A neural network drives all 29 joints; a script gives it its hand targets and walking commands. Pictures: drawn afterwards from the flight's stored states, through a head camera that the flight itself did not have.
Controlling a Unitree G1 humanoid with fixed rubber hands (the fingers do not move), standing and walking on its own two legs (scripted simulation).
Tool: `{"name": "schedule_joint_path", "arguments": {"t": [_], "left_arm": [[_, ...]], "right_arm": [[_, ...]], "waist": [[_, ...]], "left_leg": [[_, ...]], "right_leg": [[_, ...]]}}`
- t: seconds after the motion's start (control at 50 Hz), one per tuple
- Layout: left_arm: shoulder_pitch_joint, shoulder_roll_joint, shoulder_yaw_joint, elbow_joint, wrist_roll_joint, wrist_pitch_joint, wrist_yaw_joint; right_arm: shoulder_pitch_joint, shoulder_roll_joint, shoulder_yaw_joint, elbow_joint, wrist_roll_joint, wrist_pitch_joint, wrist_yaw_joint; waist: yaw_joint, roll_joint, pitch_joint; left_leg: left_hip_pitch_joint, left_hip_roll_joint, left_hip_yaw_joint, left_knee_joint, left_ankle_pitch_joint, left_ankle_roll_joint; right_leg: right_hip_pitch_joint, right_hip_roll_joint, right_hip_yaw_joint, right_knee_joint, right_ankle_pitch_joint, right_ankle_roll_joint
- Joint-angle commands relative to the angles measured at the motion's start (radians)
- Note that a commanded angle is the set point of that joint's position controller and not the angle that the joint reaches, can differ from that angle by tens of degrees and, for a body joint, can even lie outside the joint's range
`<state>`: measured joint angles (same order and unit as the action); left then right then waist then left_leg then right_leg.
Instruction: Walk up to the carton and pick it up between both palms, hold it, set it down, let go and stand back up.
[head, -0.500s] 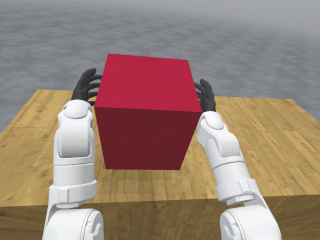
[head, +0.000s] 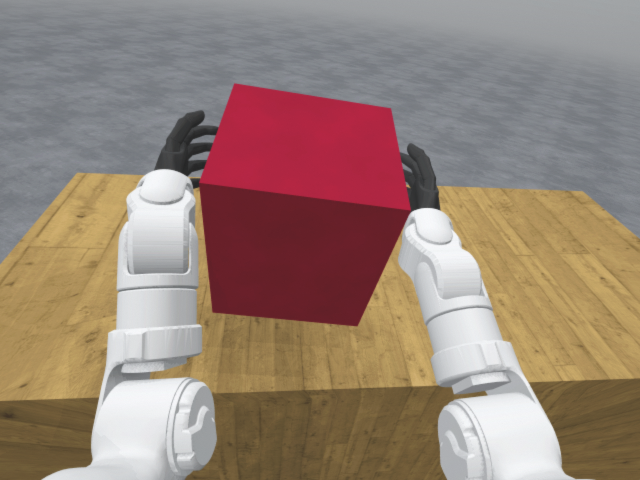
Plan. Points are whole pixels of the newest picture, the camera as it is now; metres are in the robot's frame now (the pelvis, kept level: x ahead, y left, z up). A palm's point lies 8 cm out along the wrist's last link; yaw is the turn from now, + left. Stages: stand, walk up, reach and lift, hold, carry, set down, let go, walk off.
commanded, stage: hold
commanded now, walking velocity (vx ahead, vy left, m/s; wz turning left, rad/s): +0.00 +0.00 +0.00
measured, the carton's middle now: (299, 212) +0.40 +0.03 +0.20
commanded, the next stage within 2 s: none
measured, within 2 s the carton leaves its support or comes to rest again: neither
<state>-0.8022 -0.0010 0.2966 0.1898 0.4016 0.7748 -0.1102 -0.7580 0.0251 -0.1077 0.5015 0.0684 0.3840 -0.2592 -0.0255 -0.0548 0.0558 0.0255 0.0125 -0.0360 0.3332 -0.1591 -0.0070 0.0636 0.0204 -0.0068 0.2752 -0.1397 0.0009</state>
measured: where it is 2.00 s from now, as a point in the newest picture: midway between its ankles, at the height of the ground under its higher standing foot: outside the picture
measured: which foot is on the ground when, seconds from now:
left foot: down 0.00-1.00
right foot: down 0.00-1.00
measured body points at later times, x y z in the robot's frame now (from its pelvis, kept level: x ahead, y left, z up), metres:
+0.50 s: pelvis +0.00 +0.00 +0.00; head -0.09 +0.03 +0.44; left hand +0.35 +0.18 +0.25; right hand +0.36 -0.11 +0.23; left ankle +0.03 +0.12 -0.75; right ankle +0.02 -0.11 -0.75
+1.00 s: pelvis +0.01 +0.00 +0.00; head -0.05 +0.03 +0.45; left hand +0.37 +0.18 +0.24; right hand +0.39 -0.11 +0.22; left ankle +0.03 +0.12 -0.75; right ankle +0.02 -0.11 -0.75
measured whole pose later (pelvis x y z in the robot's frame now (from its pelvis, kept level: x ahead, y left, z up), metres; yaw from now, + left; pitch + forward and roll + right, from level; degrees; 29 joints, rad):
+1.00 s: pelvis +0.01 +0.00 +0.00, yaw +0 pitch -11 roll -1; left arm -0.71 0.00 0.26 0.07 0.41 0.83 -0.10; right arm -0.73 0.03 -0.08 0.51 0.16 0.37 -0.26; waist -0.03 -0.05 0.05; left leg 0.04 0.01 -0.04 0.33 -0.17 -0.01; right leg 0.09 0.02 -0.01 0.25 -0.14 0.00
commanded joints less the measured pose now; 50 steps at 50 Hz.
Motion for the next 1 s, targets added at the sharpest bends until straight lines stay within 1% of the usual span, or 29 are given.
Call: {"name": "schedule_joint_path", "arguments": {"t": [0.0, 0.02, 0.06, 0.08, 0.12, 0.16, 0.22, 0.28, 0.3, 0.32, 0.34, 0.36, 0.4, 0.46, 0.5, 0.54, 0.58, 0.62, 0.66, 0.7, 0.74, 0.82, 0.84, 0.86, 0.88, 0.9, 0.92, 0.94, 0.98], "left_arm": [[-0.416, -0.558, -0.363, -0.140, -0.155, -0.014, -0.160], [-0.394, -0.555, -0.375, -0.155, -0.160, -0.011, -0.161], [-0.379, -0.569, -0.421, -0.228, -0.178, -0.011, -0.157], [-0.357, -0.565, -0.433, -0.249, -0.187, -0.006, -0.153], [-0.343, -0.565, -0.473, -0.302, -0.207, -0.002, -0.149], [-0.321, -0.545, -0.466, -0.287, -0.213, 0.009, -0.153], [-0.382, -0.541, -0.483, -0.309, -0.228, 0.005, -0.157], [-0.487, -0.567, -0.491, -0.259, -0.239, -0.011, -0.155], [-0.516, -0.585, -0.493, -0.249, -0.242, -0.019, -0.151], [-0.529, -0.584, -0.477, -0.210, -0.241, -0.023, -0.147], [-0.557, -0.594, -0.480, -0.182, -0.243, -0.028, -0.143], [-0.539, -0.595, -0.453, -0.142, -0.217, -0.025, -0.143], [-0.570, -0.579, -0.408, -0.081, -0.196, -0.027, -0.150], [-0.601, -0.582, -0.365, -0.018, -0.172, -0.031, -0.155], [-0.612, -0.563, -0.335, 0.026, -0.155, -0.035, -0.163], [-0.599, -0.569, -0.315, 0.032, -0.140, -0.038, -0.157], [-0.594, -0.553, -0.293, 0.043, -0.127, -0.041, -0.158], [-0.573, -0.563, -0.298, 0.039, -0.138, -0.041, -0.159], [-0.543, -0.568, -0.309, 0.009, -0.138, -0.034, -0.157], [-0.520, -0.567, -0.335, -0.045, -0.153, -0.033, -0.157], [-0.482, -0.571, -0.346, -0.079, -0.158, -0.030, -0.158], [-0.403, -0.581, -0.406, -0.194, -0.179, -0.018, -0.153], [-0.380, -0.582, -0.425, -0.219, -0.189, -0.016, -0.149], [-0.364, -0.575, -0.432, -0.243, -0.186, -0.010, -0.146], [-0.350, -0.574, -0.453, -0.274, -0.197, -0.007, -0.146], [-0.333, -0.564, -0.464, -0.295, -0.208, -0.002, -0.143], [-0.319, -0.561, -0.476, -0.316, -0.217, 0.002, -0.144], [-0.312, -0.545, -0.468, -0.318, -0.208, 0.009, -0.145], [-0.334, -0.545, -0.500, -0.356, -0.235, 0.011, -0.147]], "right_arm": [[-0.677, 0.460, 0.346, -0.235, 0.158, -0.072, 0.124], [-0.669, 0.457, 0.369, -0.262, 0.174, -0.069, 0.115], [-0.630, 0.453, 0.401, -0.296, 0.204, -0.061, 0.102], [-0.636, 0.459, 0.426, -0.349, 0.221, -0.061, 0.093], [-0.597, 0.456, 0.439, -0.385, 0.228, -0.048, 0.080], [-0.595, 0.449, 0.449, -0.406, 0.229, -0.032, 0.072], [-0.589, 0.450, 0.420, -0.387, 0.206, -0.025, 0.071], [-0.645, 0.451, 0.354, -0.314, 0.164, -0.033, 0.090], [-0.661, 0.459, 0.338, -0.298, 0.153, -0.041, 0.099], [-0.712, 0.469, 0.335, -0.300, 0.144, -0.050, 0.107], [-0.721, 0.462, 0.308, -0.254, 0.127, -0.053, 0.116], [-0.722, 0.464, 0.289, -0.217, 0.112, -0.056, 0.123], [-0.733, 0.459, 0.245, -0.146, 0.076, -0.056, 0.140], [-0.788, 0.447, 0.200, -0.100, 0.058, -0.071, 0.168], [-0.790, 0.446, 0.181, -0.070, 0.040, -0.072, 0.175], [-0.823, 0.453, 0.202, -0.086, 0.054, -0.087, 0.181], [-0.788, 0.455, 0.195, -0.060, 0.051, -0.082, 0.182], [-0.769, 0.462, 0.206, -0.076, 0.055, -0.084, 0.177], [-0.752, 0.458, 0.228, -0.093, 0.076, -0.083, 0.169], [-0.728, 0.467, 0.260, -0.133, 0.095, -0.085, 0.157], [-0.727, 0.475, 0.301, -0.186, 0.121, -0.087, 0.144], [-0.659, 0.452, 0.368, -0.270, 0.187, -0.077, 0.112], [-0.654, 0.462, 0.401, -0.317, 0.206, -0.077, 0.105], [-0.658, 0.458, 0.423, -0.351, 0.226, -0.073, 0.098], [-0.628, 0.458, 0.432, -0.370, 0.226, -0.068, 0.089], [-0.635, 0.461, 0.450, -0.422, 0.236, -0.064, 0.082], [-0.597, 0.456, 0.451, -0.426, 0.237, -0.054, 0.074], [-0.595, 0.453, 0.462, -0.441, 0.241, -0.047, 0.069], [-0.587, 0.447, 0.450, -0.464, 0.234, -0.037, 0.062]], "waist": [[-0.152, 0.042, -0.371], [-0.152, 0.038, -0.387], [-0.163, 0.070, -0.426], [-0.160, 0.065, -0.451], [-0.180, 0.076, -0.469], [-0.178, 0.049, -0.422], [-0.195, 0.062, -0.375], [-0.197, 0.083, -0.286], [-0.204, 0.084, -0.290], [-0.186, 0.075, -0.280], [-0.198, 0.090, -0.255], [-0.185, 0.079, -0.222], [-0.178, 0.066, -0.171], [-0.152, 0.086, -0.154], [-0.141, 0.071, -0.149], [-0.113, 0.071, -0.183], [-0.112, 0.066, -0.186], [-0.129, 0.044, -0.219], [-0.135, 0.058, -0.243], [-0.151, 0.043, -0.295], [-0.146, 0.035, -0.327], [-0.167, 0.070, -0.417], [-0.165, 0.062, -0.452], [-0.158, 0.067, -0.466], [-0.173, 0.064, -0.482], [-0.170, 0.057, -0.485], [-0.190, 0.059, -0.469], [-0.179, 0.056, -0.449], [-0.201, 0.064, -0.430]], "left_leg": [[0.044, -0.056, 0.087, -0.038, 0.276, -0.004], [0.060, -0.057, 0.086, -0.027, 0.319, -0.008], [0.095, -0.054, 0.082, -0.008, 0.403, -0.030], [0.102, -0.059, 0.084, 0.005, 0.437, -0.029], [0.117, -0.059, 0.081, 0.016, 0.474, -0.040], [0.096, -0.062, 0.082, 0.006, 0.434, -0.032], [0.077, -0.060, 0.078, -0.005, 0.369, -0.037], [0.042, -0.047, 0.079, -0.034, 0.238, -0.034], [0.024, -0.042, 0.077, -0.042, 0.207, -0.035], [0.002, -0.044, 0.081, -0.057, 0.146, -0.023], [-0.024, -0.036, 0.076, -0.073, 0.083, -0.025], [-0.053, -0.037, 0.081, -0.088, 0.031, -0.017], [-0.105, -0.029, 0.085, -0.130, -0.110, 0.001], [-0.172, -0.016, 0.080, -0.170, -0.217, 0.016], [-0.193, -0.022, 0.082, -0.182, -0.278, 0.030], [-0.184, -0.022, 0.080, -0.178, -0.236, 0.035], [-0.175, -0.028, 0.088, -0.176, -0.215, 0.035], [-0.134, -0.031, 0.091, -0.158, -0.144, 0.028], [-0.100, -0.033, 0.089, -0.137, -0.046, 0.015], [-0.040, -0.040, 0.093, -0.098, 0.069, 0.007], [-0.003, -0.048, 0.094, -0.069, 0.167, 0.006], [0.093, -0.050, 0.085, -0.011, 0.392, -0.029], [0.110, -0.051, 0.087, 0.004, 0.443, -0.031], [0.114, -0.056, 0.084, 0.014, 0.472, -0.031], [0.127, -0.058, 0.085, 0.021, 0.495, -0.036], [0.127, -0.061, 0.082, 0.026, 0.508, -0.035], [0.121, -0.062, 0.082, 0.024, 0.496, -0.040], [0.106, -0.067, 0.080, 0.022, 0.481, -0.036], [0.101, -0.065, 0.074, 0.018, 0.455, -0.041]], "right_leg": [[0.212, 0.032, -0.075, -0.021, 0.291, 0.031], [0.230, 0.035, -0.076, -0.015, 0.342, 0.037], [0.251, 0.040, -0.075, -0.004, 0.409, 0.038], [0.271, 0.043, -0.075, 0.004, 0.465, 0.044], [0.276, 0.046, -0.077, 0.013, 0.515, 0.050], [0.273, 0.043, -0.076, 0.006, 0.516, 0.057], [0.222, 0.037, -0.078, -0.002, 0.434, 0.055], [0.122, 0.039, -0.087, -0.035, 0.197, 0.033], [0.117, 0.038, -0.090, -0.033, 0.163, 0.025], [0.104, 0.034, -0.091, -0.043, 0.115, 0.022], [0.081, 0.029, -0.087, -0.045, 0.062, 0.013], [0.077, 0.026, -0.086, -0.050, 0.027, 0.010], [0.060, 0.019, -0.085, -0.057, -0.077, 0.003], [0.060, 0.021, -0.083, -0.037, -0.137, -0.007], [0.066, 0.018, -0.083, -0.034, -0.169, -0.005], [0.082, 0.021, -0.081, -0.028, -0.133, -0.004], [0.089, 0.017, -0.074, -0.031, -0.117, -0.003], [0.098, 0.018, -0.078, -0.036, -0.060, 0.005], [0.117, 0.018, -0.071, -0.039, 0.010, 0.004], [0.140, 0.026, -0.078, -0.040, 0.097, 0.011], [0.164, 0.031, -0.080, -0.035, 0.173, 0.021], [0.221, 0.041, -0.078, -0.014, 0.356, 0.032], [0.249, 0.045, -0.084, -0.005, 0.417, 0.038], [0.264, 0.048, -0.082, 0.001, 0.448, 0.043], [0.273, 0.048, -0.084, 0.007, 0.488, 0.049], [0.279, 0.049, -0.083, 0.012, 0.532, 0.056], [0.288, 0.045, -0.081, 0.017, 0.571, 0.059], [0.286, 0.041, -0.078, 0.019, 0.567, 0.064], [0.266, 0.040, -0.075, 0.016, 0.556, 0.064]]}}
